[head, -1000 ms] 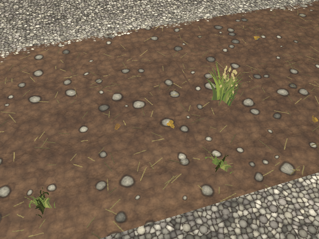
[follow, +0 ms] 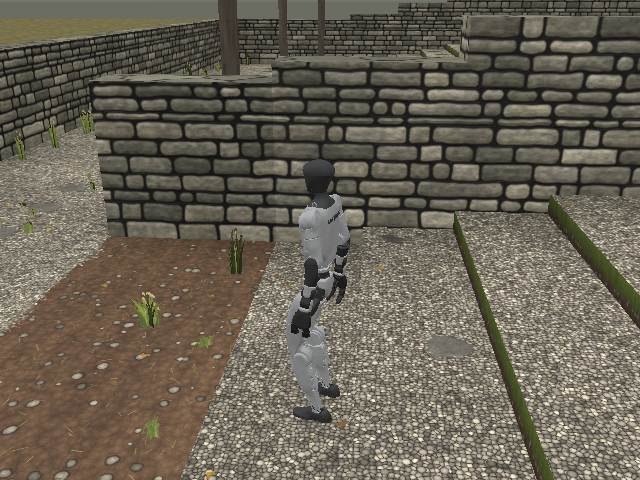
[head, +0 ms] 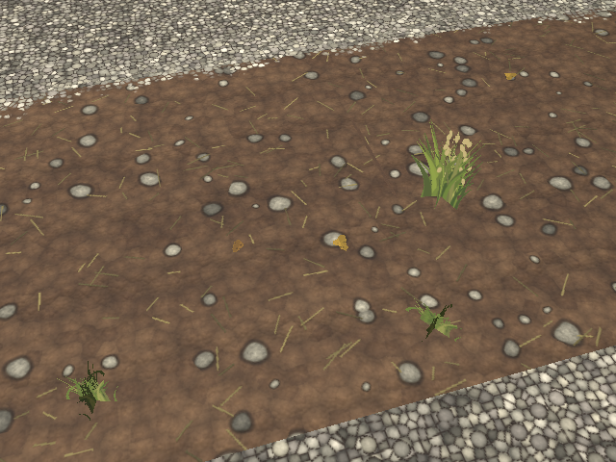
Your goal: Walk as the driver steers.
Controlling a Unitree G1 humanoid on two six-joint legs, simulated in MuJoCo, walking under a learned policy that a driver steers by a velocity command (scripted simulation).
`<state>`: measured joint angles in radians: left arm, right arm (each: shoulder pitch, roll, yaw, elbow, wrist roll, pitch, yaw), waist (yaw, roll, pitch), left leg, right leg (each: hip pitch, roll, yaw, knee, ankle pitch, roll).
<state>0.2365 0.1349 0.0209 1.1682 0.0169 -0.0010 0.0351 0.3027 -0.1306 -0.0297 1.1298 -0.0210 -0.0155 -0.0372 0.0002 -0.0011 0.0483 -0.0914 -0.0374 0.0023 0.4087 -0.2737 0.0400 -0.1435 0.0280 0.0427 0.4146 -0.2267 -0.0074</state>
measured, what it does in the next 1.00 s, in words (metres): lifts its right foot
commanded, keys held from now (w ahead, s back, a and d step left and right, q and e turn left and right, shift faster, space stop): no key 0.70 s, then w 0.30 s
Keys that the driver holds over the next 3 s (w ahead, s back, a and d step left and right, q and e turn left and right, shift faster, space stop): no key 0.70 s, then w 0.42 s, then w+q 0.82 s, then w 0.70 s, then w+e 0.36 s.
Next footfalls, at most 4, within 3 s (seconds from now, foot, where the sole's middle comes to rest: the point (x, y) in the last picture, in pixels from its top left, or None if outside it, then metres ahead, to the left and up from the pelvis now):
1.08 right None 0.18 -0.11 -0.78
1.58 left None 0.47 0.04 -0.78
2.12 right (307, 334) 0.84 0.03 -0.78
2.68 left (194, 285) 0.99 0.33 -0.78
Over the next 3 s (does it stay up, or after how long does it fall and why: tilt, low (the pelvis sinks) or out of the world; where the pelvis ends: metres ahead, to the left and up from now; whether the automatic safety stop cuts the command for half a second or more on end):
stays up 1.03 0.28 0.00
